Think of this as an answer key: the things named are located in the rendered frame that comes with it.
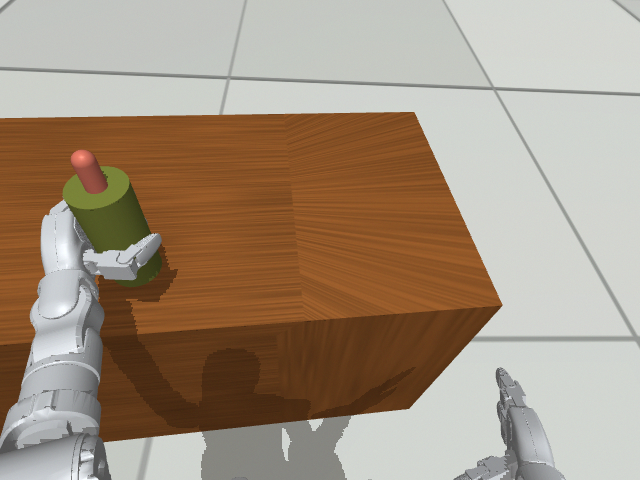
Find bottle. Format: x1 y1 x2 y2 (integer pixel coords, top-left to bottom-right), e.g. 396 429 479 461
63 150 162 287

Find right robot arm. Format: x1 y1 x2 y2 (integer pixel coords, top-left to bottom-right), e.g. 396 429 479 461
515 463 566 480

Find right robot hand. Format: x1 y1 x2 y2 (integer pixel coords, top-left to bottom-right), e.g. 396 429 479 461
453 368 555 480

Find left robot arm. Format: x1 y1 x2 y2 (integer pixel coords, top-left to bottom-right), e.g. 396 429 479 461
0 269 111 480

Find left robot hand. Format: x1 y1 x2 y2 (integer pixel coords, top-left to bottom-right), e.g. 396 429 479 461
40 191 162 281

